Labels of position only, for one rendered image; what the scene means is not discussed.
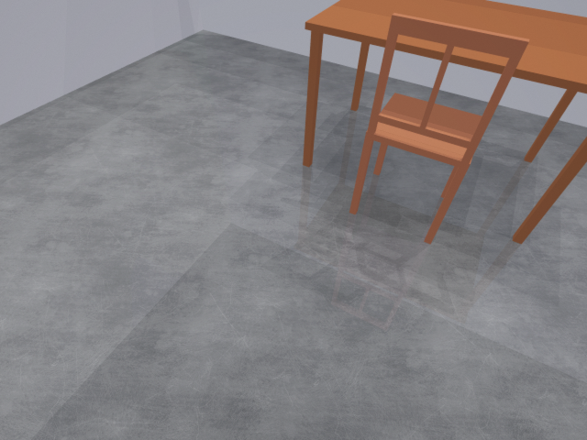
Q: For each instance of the table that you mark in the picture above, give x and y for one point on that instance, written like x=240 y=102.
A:
x=556 y=55

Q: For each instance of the chair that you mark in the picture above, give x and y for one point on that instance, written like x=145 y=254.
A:
x=432 y=130

